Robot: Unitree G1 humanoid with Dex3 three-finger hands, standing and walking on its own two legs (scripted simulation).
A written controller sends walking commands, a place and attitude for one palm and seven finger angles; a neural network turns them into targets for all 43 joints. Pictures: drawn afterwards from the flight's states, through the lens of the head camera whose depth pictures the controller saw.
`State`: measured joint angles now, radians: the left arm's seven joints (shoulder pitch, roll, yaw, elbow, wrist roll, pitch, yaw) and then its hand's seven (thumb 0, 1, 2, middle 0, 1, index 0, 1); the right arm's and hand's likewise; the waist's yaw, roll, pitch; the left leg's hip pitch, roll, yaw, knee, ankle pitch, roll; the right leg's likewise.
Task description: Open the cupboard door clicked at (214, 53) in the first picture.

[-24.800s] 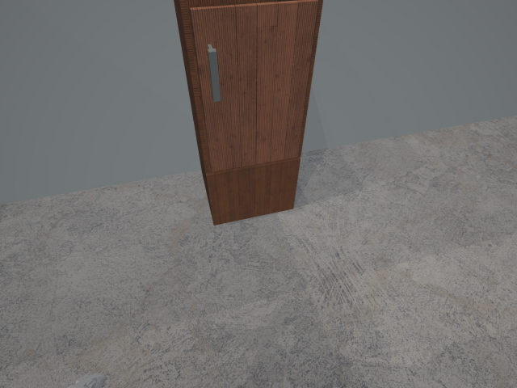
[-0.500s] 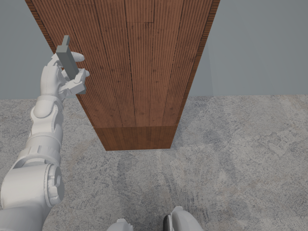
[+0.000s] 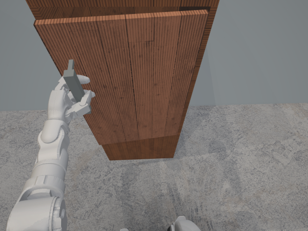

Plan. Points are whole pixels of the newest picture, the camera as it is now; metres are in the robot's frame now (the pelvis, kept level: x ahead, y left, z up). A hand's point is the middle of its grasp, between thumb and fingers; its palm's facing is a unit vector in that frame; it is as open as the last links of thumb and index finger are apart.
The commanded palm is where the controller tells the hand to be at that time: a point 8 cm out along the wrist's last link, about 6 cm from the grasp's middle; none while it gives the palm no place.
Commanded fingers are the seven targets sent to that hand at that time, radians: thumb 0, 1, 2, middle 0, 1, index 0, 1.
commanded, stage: pull the door open along its arc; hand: left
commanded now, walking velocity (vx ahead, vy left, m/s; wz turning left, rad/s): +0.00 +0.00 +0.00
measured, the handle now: (79, 88) +0.48 +0.19 +0.07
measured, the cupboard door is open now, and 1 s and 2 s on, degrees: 6 41 43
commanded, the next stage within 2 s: open thumb and fingers to let go in 0.60 s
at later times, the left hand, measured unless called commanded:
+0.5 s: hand (123, 160) +0.27 +0.06 +0.08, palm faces +0.34 -0.94 +0.01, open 6.4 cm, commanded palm +0.19 +0.13 +0.07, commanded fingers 0.00 0.90 0.90 -0.40 -1.35 -0.40 -1.35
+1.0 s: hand (130, 165) +0.26 +0.05 +0.08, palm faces +0.42 -0.91 -0.01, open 8.0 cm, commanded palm +0.21 +0.10 +0.07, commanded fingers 0.00 -0.22 0.42 -0.32 -1.23 -0.32 -1.23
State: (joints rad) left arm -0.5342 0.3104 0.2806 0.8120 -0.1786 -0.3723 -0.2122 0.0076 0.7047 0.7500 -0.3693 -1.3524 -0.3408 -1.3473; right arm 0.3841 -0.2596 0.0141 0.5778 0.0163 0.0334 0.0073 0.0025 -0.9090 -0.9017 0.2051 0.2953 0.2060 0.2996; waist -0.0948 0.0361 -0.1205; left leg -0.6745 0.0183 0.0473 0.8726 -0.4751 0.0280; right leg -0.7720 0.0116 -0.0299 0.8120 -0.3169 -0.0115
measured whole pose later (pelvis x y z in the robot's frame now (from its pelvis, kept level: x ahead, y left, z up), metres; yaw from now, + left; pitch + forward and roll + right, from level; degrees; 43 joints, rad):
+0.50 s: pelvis +0.01 -0.03 +0.01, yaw +2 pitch +8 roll +0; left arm 0.27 -0.08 -0.23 -0.07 0.06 -0.17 0.44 0.04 0.63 0.72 -0.34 -1.28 -0.36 -1.32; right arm 0.16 -0.16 0.03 0.47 -0.05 0.04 0.03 0.00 -0.91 -0.90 0.20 0.30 0.21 0.30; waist 0.00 0.03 -0.11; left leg -0.48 0.01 0.01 0.81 -0.47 -0.01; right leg -0.59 0.01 -0.06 0.81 -0.36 -0.05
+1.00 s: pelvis +0.00 -0.06 +0.00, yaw +5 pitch +7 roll +2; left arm 0.24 -0.08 -0.19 -0.05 0.04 -0.18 0.47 0.01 0.36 0.67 -0.34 -1.27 -0.36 -1.29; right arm 0.20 -0.21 0.00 0.56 -0.06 0.01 -0.03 0.01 -0.91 -0.90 0.20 0.30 0.20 0.30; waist 0.00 0.05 -0.09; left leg -0.51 0.02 -0.05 0.83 -0.45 -0.03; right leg -0.61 0.01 -0.12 0.84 -0.37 -0.09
